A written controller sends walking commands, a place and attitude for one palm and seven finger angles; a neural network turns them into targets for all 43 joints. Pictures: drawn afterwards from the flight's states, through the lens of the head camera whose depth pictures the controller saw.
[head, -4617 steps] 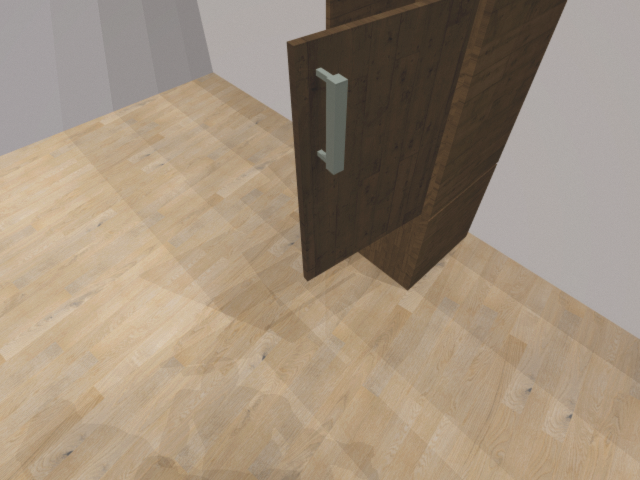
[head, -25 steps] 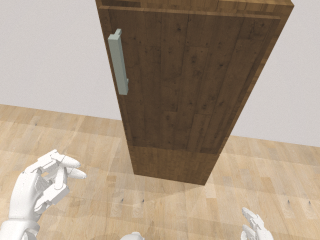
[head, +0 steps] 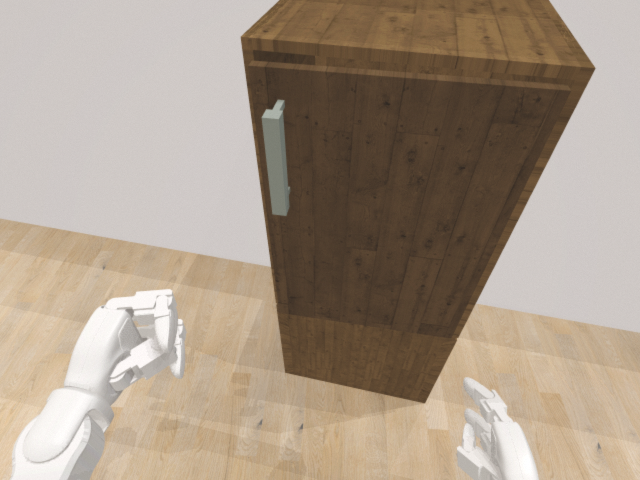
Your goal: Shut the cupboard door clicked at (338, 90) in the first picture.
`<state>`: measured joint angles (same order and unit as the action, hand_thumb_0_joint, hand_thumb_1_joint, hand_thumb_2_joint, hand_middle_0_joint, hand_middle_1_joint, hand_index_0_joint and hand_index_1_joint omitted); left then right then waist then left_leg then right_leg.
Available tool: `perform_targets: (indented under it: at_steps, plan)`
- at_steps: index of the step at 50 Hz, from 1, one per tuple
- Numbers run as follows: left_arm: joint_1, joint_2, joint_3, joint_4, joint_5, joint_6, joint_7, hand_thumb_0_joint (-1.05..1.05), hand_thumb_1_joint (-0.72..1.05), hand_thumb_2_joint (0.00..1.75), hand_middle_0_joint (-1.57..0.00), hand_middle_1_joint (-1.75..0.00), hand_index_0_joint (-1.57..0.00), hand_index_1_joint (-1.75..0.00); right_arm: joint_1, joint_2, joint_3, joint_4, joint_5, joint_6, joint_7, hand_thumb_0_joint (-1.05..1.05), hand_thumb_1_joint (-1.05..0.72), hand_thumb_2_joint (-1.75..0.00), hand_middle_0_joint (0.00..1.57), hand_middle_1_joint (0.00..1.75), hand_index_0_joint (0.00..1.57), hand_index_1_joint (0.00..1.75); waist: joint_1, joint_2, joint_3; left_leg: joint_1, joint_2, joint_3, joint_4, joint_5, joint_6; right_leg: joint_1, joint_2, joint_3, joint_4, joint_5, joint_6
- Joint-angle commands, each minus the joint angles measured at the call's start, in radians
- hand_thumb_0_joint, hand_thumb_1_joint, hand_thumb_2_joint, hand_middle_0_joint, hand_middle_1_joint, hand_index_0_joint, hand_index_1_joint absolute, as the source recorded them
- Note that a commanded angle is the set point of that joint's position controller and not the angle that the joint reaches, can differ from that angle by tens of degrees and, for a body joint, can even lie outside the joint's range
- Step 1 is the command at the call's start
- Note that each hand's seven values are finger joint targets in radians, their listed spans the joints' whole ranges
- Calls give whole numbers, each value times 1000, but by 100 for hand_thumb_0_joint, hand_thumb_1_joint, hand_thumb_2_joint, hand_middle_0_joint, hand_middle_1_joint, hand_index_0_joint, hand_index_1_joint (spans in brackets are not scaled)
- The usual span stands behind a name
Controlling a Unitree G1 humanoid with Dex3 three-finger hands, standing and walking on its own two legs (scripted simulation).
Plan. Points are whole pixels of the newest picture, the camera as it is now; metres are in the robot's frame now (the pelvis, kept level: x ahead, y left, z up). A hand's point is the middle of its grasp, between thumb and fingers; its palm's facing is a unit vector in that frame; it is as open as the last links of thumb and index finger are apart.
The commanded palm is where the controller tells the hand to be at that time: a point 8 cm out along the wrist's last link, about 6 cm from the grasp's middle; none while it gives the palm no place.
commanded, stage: raise the hand and make a fist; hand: left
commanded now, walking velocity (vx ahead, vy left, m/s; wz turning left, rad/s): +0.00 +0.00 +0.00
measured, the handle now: (280, 159) +0.53 +0.12 +0.14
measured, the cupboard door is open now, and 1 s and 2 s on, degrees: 3 3 3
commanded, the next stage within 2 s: bring the fist close to the handle in 0.52 s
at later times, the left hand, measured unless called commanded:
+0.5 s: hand (180, 325) +0.23 +0.17 +0.15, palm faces +0.01 -1.00 -0.06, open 3.1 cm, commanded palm +0.20 +0.21 +0.14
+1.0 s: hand (241, 282) +0.29 +0.13 +0.14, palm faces -0.11 -0.99 -0.03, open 3.1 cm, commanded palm +0.28 +0.18 +0.14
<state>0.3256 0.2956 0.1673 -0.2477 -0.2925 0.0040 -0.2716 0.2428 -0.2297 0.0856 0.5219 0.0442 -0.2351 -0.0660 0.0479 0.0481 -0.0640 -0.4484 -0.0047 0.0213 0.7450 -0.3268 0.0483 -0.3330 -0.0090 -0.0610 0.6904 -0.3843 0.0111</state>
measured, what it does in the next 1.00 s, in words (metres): stands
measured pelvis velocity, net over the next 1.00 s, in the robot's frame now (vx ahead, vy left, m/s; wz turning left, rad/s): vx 0.01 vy -0.03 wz -0.01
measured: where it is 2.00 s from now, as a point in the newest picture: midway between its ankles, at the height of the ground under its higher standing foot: outside the picture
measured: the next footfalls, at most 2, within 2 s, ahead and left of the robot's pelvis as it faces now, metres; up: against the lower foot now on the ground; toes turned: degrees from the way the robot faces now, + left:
none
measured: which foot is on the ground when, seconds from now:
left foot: down 0.00-1.00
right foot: down 0.00-1.00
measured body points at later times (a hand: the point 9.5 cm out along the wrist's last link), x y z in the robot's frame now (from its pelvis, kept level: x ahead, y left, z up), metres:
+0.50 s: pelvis +0.00 -0.03 +0.01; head -0.02 -0.04 +0.46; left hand +0.22 +0.22 +0.15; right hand +0.18 -0.26 -0.05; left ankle +0.04 +0.08 -0.72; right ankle -0.01 -0.13 -0.72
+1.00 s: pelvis +0.01 -0.03 +0.01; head +0.00 -0.05 +0.46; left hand +0.29 +0.18 +0.14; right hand +0.18 -0.25 -0.07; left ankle +0.04 +0.08 -0.72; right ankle -0.01 -0.13 -0.72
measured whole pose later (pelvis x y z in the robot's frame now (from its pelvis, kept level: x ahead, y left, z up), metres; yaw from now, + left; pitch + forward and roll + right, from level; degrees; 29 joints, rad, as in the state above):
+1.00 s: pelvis +0.01 -0.03 +0.01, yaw -1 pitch +0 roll +0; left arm 0.01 0.25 0.12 -0.01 -0.27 0.05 -0.23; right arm 0.23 -0.25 0.06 0.62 0.05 -0.22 -0.08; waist 0.02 0.06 -0.03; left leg -0.34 0.01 0.03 0.61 -0.27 0.02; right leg -0.26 0.00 -0.05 0.61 -0.35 -0.02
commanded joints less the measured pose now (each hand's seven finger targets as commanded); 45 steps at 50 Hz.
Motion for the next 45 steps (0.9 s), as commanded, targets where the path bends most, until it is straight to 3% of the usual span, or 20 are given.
perform_targets:
  at_steps: [1,3,6,9,12,13,16,18,19,21,23,24,28,31,33,36,38,41,43,45]
  plan:
    - [-234,169,160,-274,-40,-95,20,0,90,90,-130,-150,-130,-150,-100,-124,-54,-141,3,-62,-19,0,-90,-90,20,30,20,30,-5,32,-123,212,27,-96,-191,123,-35,-30,45,-23,-120,152,-34]
    - [-241,171,168,-240,-50,-98,19,0,90,90,-130,-150,-130,-150,-103,-129,-53,-123,5,-66,-18,0,-90,-90,20,30,20,30,-6,17,-115,212,23,-90,-195,121,-31,-11,44,-16,-140,152,-33]
    - [-249,127,115,-180,-56,-54,-9,0,90,90,-130,-150,-130,-150,-112,-131,-53,-108,17,-71,-19,0,-90,-90,20,30,20,30,-8,61,-67,216,19,-80,-215,104,-32,-13,37,-12,-169,153,-33]
    - [-169,84,67,-84,-46,18,-39,0,90,90,-130,-150,-130,-150,-111,-137,-59,-107,27,-67,-18,0,-90,-90,20,30,20,30,-7,-29,-7,178,18,-71,-227,78,-25,-13,29,2,-206,132,-25]
    - [-174,127,112,-111,-50,51,-45,0,90,90,-130,-150,-130,-150,-126,-142,-65,-122,25,-57,-23,0,-90,-90,20,30,20,30,-1,-69,-25,184,10,-56,-216,86,-18,-4,20,27,-228,115,-17]
    - [-178,160,150,-130,-52,41,-34,0,90,90,-130,-150,-130,-150,-129,-144,-67,-123,20,-57,-23,0,-90,-90,20,30,20,30,4,-106,-51,187,11,-55,-207,108,-16,18,15,43,-234,119,-14]
    - [-265,182,183,-238,-49,-30,-2,0,90,90,-130,-150,-130,-150,-139,-128,-65,-130,8,-62,-22,0,-90,-90,20,30,20,30,6,-27,-115,232,6,-44,-203,144,-17,37,14,43,-219,142,-18]
    - [-282,201,202,-261,-46,-88,26,0,90,90,-130,-150,-130,-150,-136,-122,-61,-112,1,-72,-19,0,-90,-90,20,30,20,30,1,-5,-95,232,9,-45,-196,154,-19,31,19,47,-217,157,-21]
    - [-282,171,179,-265,-42,-113,31,0,90,90,-130,-150,-130,-150,-132,-118,-61,-108,0,-76,-17,0,-90,-90,20,30,20,30,-3,28,-97,242,7,-43,-202,157,-20,32,20,37,-211,163,-24]
    - [-253,136,148,-207,-42,-129,28,0,90,90,-130,-150,-130,-150,-119,-120,-63,-93,3,-82,-15,0,-90,-90,20,30,20,30,-14,31,-61,236,7,-41,-204,129,-23,10,23,32,-216,146,-22]
    - [-201,123,128,-133,-40,-113,8,0,90,90,-130,-150,-130,-150,-111,-131,-69,-82,7,-83,-13,0,-90,-90,20,30,20,30,-16,5,-26,208,7,-41,-192,117,-21,2,16,55,-233,142,-16]
    - [-192,99,92,-133,-37,-98,-7,0,90,90,-130,-150,-130,-150,-114,-131,-71,-88,11,-81,-14,0,-90,-90,20,30,20,30,-18,22,-22,203,6,-35,-193,109,-20,-1,8,63,-240,131,-14]
    - [-155,137,120,-100,-41,-33,-35,0,90,90,-130,-150,-130,-150,-119,-144,-79,-100,16,-71,-19,0,-90,-90,20,30,20,30,-8,-76,-25,179,8,-37,-177,120,-17,15,-8,98,-255,129,3]
    - [-221,159,160,-167,-54,-44,-26,0,90,90,-130,-150,-130,-150,-130,-137,-78,-111,9,-67,-23,0,-90,-90,20,30,20,30,-5,-85,-88,205,3,-35,-172,158,-15,36,-7,88,-236,187,5]
    - [-322,188,184,-181,-55,-81,-1,0,90,90,-130,-150,-130,-150,-132,-134,-74,-94,4,-69,-27,0,-90,-90,20,30,20,30,-16,-79,-75,208,6,-40,-169,156,-15,20,-1,87,-233,173,3]
    - [-414,121,115,-153,-46,-127,17,0,90,90,-130,-150,-130,-150,-120,-129,-72,-73,5,-81,-26,0,-90,-90,20,30,20,30,-35,-18,-65,245,5,-45,-185,145,-15,-15,17,44,-205,178,-10]
    - [-432,126,107,-86,-36,-129,15,0,90,90,-130,-150,-130,-150,-109,-136,-75,-54,7,-80,-28,0,-90,-90,20,30,20,30,-40,-22,-63,245,7,-46,-183,145,-14,-20,18,46,-206,186,-10]
    - [-457,82,32,-25,-13,-88,-4,0,90,90,-130,-150,-130,-150,-105,-134,-76,-57,15,-75,-28,0,-90,-90,20,30,20,30,-36,8,-76,252,5,-45,-196,148,-16,-16,15,37,-198,208,-14]
    - [-442,74,14,16,-2,-48,-4,0,90,90,-130,-150,-130,-150,-104,-138,-77,-64,17,-69,-27,0,-90,-90,20,30,20,30,-30,-40,-99,245,7,-45,-197,158,-12,1,13,41,-202,223,-11]
    - [-506,76,13,19,7,-20,11,0,90,90,-130,-150,-130,-150,-112,-136,-75,-68,19,-55,-26,0,-90,-90,20,30,20,30,-30,-45,-115,252,6,-42,-205,166,-13,9,10,36,-201,231,-11]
